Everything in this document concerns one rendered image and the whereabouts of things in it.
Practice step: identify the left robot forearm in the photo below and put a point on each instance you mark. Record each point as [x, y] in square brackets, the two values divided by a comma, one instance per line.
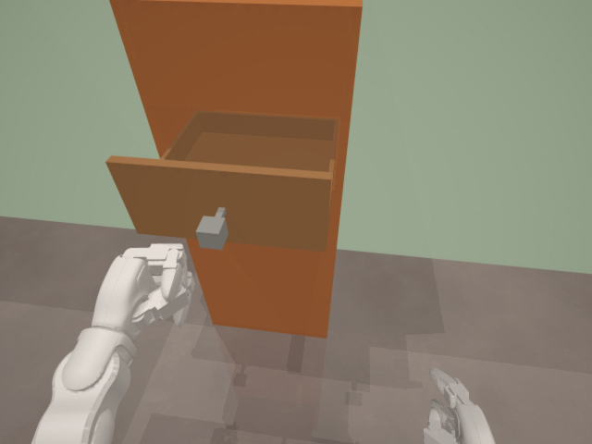
[88, 385]

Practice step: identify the drawer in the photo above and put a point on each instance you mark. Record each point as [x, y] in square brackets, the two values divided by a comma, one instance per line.
[273, 174]

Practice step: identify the handle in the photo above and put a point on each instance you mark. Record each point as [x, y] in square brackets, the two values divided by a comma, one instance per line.
[212, 231]

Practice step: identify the robot left hand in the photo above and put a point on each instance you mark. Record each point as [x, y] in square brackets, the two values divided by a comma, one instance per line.
[128, 283]

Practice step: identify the cabinet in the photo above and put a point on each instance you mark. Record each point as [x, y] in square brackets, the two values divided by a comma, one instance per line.
[270, 57]

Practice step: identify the robot right hand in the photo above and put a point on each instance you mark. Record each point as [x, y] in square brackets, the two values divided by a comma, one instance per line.
[465, 425]

